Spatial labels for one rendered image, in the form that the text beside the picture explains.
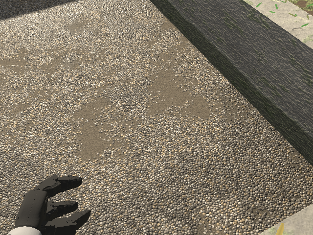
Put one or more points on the left robot hand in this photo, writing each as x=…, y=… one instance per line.
x=36, y=212

